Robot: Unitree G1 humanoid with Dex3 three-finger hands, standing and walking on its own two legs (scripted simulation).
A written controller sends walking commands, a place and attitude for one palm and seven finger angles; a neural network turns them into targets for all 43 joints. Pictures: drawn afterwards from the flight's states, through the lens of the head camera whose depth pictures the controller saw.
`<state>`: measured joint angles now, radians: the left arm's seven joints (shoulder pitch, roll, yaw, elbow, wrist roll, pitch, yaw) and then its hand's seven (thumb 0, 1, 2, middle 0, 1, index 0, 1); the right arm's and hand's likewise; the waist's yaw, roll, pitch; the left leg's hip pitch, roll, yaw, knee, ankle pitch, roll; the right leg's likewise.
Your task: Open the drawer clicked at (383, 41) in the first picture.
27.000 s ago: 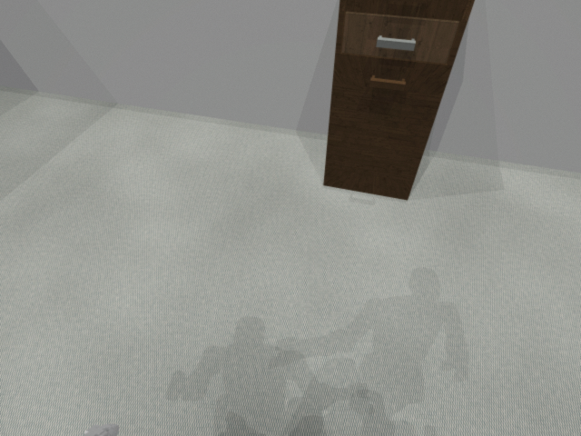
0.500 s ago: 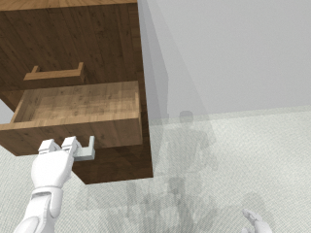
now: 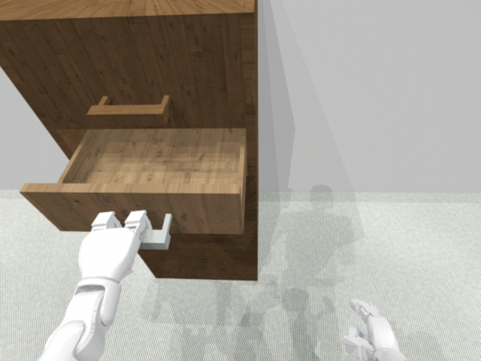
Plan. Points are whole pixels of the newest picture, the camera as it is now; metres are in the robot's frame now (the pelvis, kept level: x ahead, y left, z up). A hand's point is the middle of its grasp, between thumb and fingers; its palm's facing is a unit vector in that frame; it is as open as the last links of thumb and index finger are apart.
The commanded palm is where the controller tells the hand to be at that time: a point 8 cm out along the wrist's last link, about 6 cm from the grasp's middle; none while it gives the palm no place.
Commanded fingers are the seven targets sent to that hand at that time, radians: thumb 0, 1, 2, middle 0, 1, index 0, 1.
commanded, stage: pull the drawer open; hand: left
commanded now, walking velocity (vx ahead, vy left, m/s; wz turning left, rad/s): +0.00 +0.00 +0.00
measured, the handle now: (134, 228) +0.33 +0.23 +0.01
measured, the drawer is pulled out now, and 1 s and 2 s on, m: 0.16 0.30 0.30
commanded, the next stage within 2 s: open the thumb to release the handle in 0.92 s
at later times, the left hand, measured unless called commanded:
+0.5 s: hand (107, 320) +0.18 +0.23 +0.00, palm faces -0.03 -0.09 -1.00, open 6.3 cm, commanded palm +0.13 +0.25 +0.05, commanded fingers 0.00 0.90 0.90 -0.40 -1.35 -0.40 -1.35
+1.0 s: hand (96, 355) +0.13 +0.23 +0.00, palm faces -0.04 -0.09 -1.00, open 6.4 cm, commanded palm +0.11 +0.24 +0.05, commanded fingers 0.00 0.90 0.90 -0.40 -1.35 -0.40 -1.35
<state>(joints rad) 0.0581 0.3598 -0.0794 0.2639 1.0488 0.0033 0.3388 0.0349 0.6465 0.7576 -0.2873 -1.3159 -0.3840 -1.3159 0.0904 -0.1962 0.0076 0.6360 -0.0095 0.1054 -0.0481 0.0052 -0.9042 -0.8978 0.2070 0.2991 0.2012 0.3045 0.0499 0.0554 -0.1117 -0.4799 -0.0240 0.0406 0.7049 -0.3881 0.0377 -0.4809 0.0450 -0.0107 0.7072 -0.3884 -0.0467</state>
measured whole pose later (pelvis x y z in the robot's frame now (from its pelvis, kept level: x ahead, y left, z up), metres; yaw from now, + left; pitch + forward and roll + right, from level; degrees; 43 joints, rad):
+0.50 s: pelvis +0.01 +0.00 -0.01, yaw -2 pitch +12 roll +0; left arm 0.62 0.39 -0.01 -0.16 1.01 -0.05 0.47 0.03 0.65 0.75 -0.26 -1.29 -0.36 -1.28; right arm 0.11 -0.25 -0.04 0.59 -0.03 0.10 0.03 0.01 -0.91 -0.90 0.20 0.30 0.20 0.30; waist 0.03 0.05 -0.13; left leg -0.56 -0.01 0.08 0.81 -0.46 0.04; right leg -0.58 0.06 0.02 0.83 -0.45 -0.05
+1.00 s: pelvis +0.00 -0.01 -0.02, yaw -2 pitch +11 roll +1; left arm 0.76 0.42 0.02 -0.22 1.01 -0.12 0.51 0.03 0.63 0.76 -0.28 -1.28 -0.36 -1.29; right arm 0.10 -0.25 -0.01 0.55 -0.04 0.12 0.03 0.01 -0.91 -0.90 0.20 0.30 0.20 0.30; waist 0.07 0.04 -0.13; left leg -0.58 0.00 0.06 0.86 -0.47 0.02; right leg -0.60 0.07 0.01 0.88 -0.47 -0.06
